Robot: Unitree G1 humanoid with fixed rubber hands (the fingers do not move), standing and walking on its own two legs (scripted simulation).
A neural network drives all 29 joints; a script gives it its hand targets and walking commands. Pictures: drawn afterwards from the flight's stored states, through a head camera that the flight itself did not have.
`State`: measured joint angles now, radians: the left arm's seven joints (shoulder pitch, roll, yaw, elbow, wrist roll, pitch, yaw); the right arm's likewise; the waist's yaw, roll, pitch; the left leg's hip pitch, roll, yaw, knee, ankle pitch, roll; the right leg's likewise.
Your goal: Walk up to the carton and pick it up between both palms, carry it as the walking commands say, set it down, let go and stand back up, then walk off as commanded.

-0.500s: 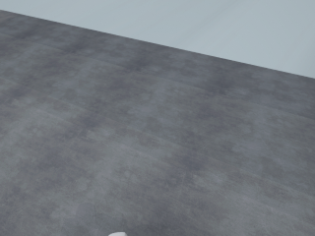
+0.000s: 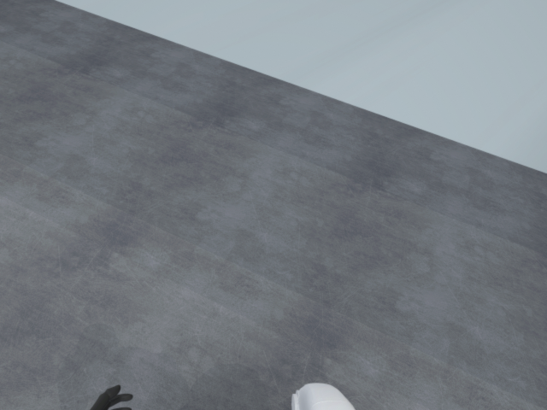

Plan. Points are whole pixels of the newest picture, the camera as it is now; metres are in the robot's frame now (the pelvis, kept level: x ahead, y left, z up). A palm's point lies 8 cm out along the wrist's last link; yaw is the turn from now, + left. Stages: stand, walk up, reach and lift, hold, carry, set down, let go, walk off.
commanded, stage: stand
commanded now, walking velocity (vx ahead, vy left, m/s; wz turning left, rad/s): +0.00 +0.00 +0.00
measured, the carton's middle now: out of the picture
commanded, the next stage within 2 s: walk off in 1.80 s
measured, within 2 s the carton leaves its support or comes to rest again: neither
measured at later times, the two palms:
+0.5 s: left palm (117, 336) +0.24 +0.24 -0.12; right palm (414, 336) +0.23 -0.27 -0.12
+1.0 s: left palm (114, 346) +0.22 +0.24 -0.11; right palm (418, 350) +0.20 -0.27 -0.12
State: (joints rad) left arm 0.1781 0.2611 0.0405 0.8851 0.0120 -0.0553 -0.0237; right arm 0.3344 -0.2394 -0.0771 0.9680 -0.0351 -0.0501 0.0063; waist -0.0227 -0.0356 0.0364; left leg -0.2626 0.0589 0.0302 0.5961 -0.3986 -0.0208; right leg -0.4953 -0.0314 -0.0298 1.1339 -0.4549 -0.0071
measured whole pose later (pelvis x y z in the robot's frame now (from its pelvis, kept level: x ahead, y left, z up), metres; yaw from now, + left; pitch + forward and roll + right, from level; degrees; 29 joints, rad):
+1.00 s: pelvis +0.12 -0.02 +0.01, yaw +2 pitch +0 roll -1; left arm 0.15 0.24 0.02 0.91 0.01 0.00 0.01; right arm 0.18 -0.21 -0.08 0.96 -0.04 0.00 -0.03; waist -0.02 0.01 0.03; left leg -0.25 0.05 0.03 0.57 -0.31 -0.02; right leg -0.31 -0.03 -0.10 0.51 -0.19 -0.01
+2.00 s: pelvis +0.11 -0.02 +0.01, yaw +2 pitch -1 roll -1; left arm 0.15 0.24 0.02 0.93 0.01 0.02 0.00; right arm 0.21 -0.21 -0.08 0.98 -0.03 0.02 0.00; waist -0.02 0.02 0.03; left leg -0.25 0.05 0.03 0.56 -0.29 -0.02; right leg -0.30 -0.02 -0.09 0.48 -0.17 -0.01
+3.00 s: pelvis +0.11 -0.01 +0.00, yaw +15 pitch +0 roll +1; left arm 0.09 0.25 0.03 0.92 0.01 0.05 0.03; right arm 0.22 -0.22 -0.08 0.97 -0.03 0.02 -0.01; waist -0.02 0.00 0.05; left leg -0.31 -0.03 0.02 0.62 -0.32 0.04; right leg -0.39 -0.01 -0.01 0.77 -0.42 0.03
